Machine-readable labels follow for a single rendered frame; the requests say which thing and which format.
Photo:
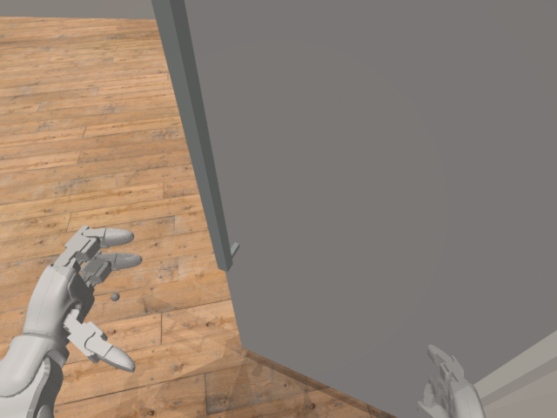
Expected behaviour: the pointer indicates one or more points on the robot right hand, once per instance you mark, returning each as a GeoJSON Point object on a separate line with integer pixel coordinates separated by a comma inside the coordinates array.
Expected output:
{"type": "Point", "coordinates": [459, 399]}

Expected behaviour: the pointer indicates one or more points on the handle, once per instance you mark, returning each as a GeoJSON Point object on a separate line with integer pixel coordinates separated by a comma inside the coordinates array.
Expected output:
{"type": "Point", "coordinates": [175, 36]}

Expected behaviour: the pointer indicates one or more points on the robot left hand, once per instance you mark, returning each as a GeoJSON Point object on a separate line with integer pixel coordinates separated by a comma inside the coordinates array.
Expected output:
{"type": "Point", "coordinates": [51, 310]}

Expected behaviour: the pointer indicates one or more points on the left robot forearm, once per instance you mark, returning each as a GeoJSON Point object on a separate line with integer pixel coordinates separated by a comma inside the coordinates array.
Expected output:
{"type": "Point", "coordinates": [31, 376]}

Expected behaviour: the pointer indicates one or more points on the fridge door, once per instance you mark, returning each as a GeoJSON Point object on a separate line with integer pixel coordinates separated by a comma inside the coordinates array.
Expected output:
{"type": "Point", "coordinates": [389, 170]}

